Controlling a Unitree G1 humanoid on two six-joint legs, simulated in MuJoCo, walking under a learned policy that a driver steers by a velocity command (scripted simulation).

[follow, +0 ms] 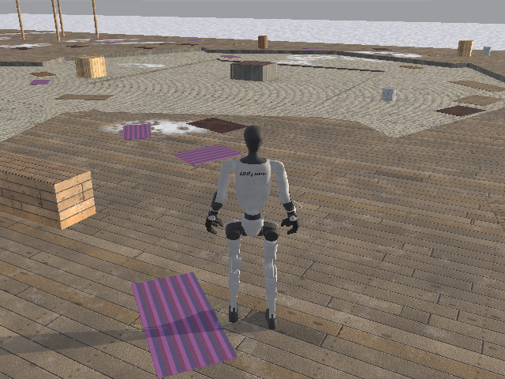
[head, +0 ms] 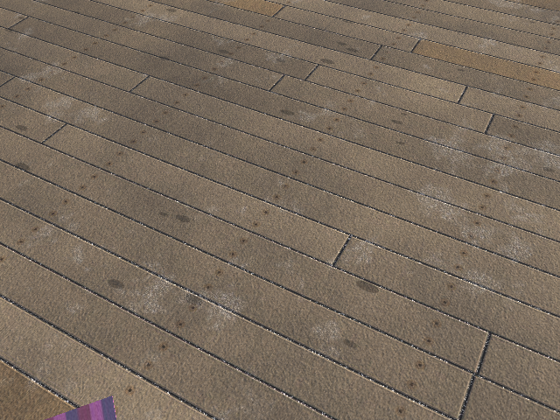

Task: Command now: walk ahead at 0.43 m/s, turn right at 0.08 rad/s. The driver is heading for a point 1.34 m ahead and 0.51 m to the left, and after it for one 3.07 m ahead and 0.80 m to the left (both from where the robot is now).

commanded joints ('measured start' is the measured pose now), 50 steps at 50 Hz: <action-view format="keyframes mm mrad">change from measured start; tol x32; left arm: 1 69 177 53 -34 -18 -57 9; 31 -423 72 -15 -110 27 -45 -87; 37 219 324 80 59 86 -63 -1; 50 40 76 25 181 22 -141 -28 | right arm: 1 -152 -112 -40 -126 10 -62 14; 9 -126 -95 -26 -132 -62 -3 74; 13 418 -350 -87 0 -92 -44 17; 50 -120 -28 15 -79 -41 9 73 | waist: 1 48 -178 140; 10 -34 -155 85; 13 -233 429 -101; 30 -67 36 189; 38 140 -189 -400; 50 -34 -49 187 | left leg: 1 -455 93 -53 143 46 38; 11 353 -8 113 -272 141 39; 13 683 354 -508 -569 -466 130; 29 353 195 -55 -867 398 177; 34 519 233 -9 -487 1366 148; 36 223 179 2 67 1069 133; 38 -265 -27 -103 601 7 143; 50 -352 139 55 222 485 105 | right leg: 1 169 -316 448 -342 -394 -208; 10 -191 -198 151 -301 -243 -151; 15 -771 -4 89 784 -56 -106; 31 -482 -48 -187 130 358 -84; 35 59 76 -170 98 115 -134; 37 669 -390 463 6 -506 -209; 38 594 -447 759 -209 -678 -198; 50 -8 -185 -294 -414 337 -45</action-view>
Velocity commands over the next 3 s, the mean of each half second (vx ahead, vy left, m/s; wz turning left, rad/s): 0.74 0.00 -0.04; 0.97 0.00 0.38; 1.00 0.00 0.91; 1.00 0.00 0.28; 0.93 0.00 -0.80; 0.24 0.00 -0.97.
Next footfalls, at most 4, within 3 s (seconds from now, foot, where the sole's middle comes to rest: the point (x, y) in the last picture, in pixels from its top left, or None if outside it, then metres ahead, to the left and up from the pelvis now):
0.24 left None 0.16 0.15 -0.78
0.72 right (319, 389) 0.60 -0.04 -0.78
1.20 left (228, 260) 1.00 0.20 -0.78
1.62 right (201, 156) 1.46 0.33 -0.78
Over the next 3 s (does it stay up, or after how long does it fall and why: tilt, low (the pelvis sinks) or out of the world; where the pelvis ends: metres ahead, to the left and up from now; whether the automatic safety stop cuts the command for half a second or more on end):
stays up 2.01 0.95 -0.01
